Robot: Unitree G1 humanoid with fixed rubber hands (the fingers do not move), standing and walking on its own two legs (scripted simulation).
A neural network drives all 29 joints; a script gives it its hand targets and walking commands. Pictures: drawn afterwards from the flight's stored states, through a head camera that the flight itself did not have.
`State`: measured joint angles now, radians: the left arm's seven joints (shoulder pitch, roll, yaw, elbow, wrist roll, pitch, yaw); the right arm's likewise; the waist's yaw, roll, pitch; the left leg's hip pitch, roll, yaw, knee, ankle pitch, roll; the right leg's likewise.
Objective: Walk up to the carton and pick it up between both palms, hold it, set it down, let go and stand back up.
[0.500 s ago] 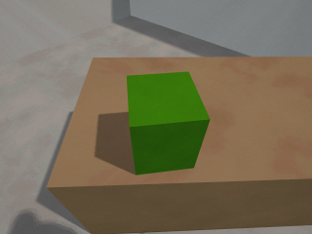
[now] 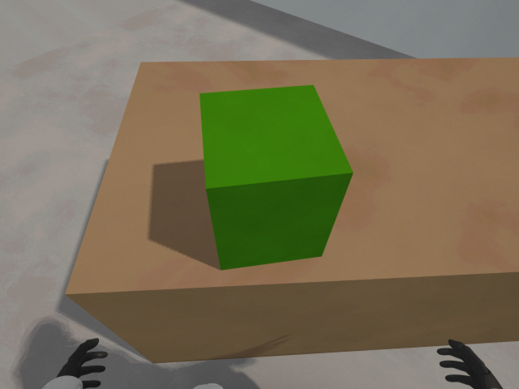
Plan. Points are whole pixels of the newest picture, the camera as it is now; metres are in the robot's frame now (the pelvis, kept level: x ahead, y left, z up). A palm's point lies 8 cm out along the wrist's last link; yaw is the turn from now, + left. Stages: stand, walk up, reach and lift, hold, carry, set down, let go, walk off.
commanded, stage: reach and lift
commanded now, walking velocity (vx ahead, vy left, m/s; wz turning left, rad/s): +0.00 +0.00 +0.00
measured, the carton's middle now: (265, 181) +0.46 +0.01 +0.02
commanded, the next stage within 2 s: none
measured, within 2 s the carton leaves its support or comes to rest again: neither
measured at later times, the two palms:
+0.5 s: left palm (90, 350) +0.19 +0.27 -0.05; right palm (472, 351) +0.19 -0.30 -0.04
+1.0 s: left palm (100, 359) +0.18 +0.24 -0.02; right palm (478, 363) +0.17 -0.28 -0.01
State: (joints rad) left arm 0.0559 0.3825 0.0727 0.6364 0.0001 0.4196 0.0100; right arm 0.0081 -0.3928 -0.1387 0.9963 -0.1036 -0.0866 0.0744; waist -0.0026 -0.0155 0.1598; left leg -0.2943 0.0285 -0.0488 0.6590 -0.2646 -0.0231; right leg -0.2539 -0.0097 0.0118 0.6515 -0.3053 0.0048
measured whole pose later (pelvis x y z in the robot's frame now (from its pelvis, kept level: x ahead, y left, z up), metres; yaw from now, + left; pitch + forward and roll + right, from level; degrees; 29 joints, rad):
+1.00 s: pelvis +0.01 +0.00 +0.02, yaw +0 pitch -1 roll +0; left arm 0.28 0.23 0.03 0.33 0.00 0.10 0.08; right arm 0.26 -0.35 -0.05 0.53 0.12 -0.19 0.14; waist 0.00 -0.02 0.01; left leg -0.20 0.04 -0.04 0.37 -0.15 -0.04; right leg -0.17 -0.01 0.01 0.37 -0.18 0.00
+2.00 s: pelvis +0.05 -0.01 +0.03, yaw +0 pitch +2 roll +0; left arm 0.30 0.16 -0.07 0.07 -0.06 -0.07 0.18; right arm 0.25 -0.34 0.07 0.25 0.28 -0.23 0.12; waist 0.00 -0.03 -0.03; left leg -0.20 0.04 -0.04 0.33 -0.18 -0.04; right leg -0.16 -0.01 0.01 0.33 -0.21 0.01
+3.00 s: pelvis +0.03 -0.01 +0.03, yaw +0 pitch +2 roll +0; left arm -0.26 0.16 0.12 -0.06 -0.07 0.62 0.16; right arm -0.45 -0.34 0.04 0.36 0.40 0.23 -0.01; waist 0.00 -0.03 -0.01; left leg -0.20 0.04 -0.04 0.30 -0.14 -0.04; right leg -0.16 0.00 0.01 0.30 -0.17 0.01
